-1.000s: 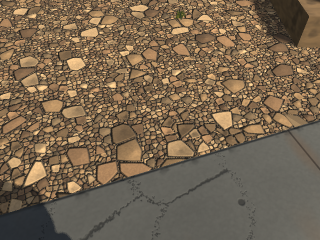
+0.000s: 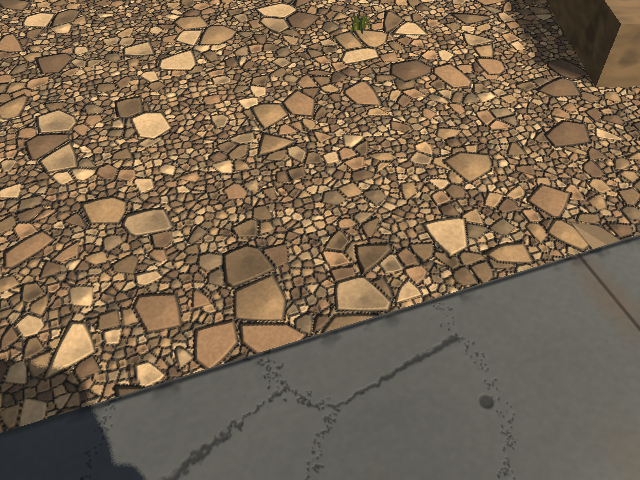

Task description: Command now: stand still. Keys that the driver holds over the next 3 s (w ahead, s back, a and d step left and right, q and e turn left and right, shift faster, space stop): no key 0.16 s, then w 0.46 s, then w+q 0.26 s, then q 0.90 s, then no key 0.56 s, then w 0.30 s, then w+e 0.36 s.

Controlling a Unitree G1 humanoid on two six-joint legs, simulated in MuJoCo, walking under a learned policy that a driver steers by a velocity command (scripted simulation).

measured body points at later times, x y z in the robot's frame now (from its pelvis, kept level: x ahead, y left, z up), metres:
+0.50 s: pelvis +0.06 -0.01 -0.01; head +0.07 -0.02 +0.44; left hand +0.07 +0.24 -0.15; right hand +0.00 -0.26 -0.16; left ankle -0.04 +0.10 -0.73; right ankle +0.04 -0.09 -0.74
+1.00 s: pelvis +0.27 +0.04 +0.08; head +0.28 +0.04 +0.53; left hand +0.30 +0.30 -0.05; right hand +0.39 -0.19 -0.05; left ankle +0.31 +0.10 -0.57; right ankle +0.17 -0.13 -0.44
